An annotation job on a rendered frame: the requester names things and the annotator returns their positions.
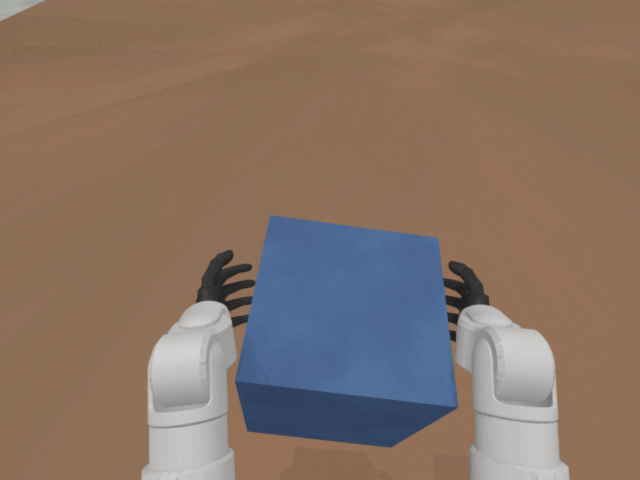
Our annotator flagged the left robot forearm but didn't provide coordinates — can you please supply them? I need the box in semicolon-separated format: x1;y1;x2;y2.
141;301;237;480

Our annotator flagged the carton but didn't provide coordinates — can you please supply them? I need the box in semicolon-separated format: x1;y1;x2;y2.
235;215;459;448

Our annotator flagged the right robot forearm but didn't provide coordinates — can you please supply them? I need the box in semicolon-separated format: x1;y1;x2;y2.
455;305;570;480

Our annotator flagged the robot right hand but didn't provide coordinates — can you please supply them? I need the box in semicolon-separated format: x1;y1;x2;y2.
443;261;490;342

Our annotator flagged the robot left hand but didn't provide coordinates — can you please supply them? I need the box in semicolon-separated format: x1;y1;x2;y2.
195;250;255;327

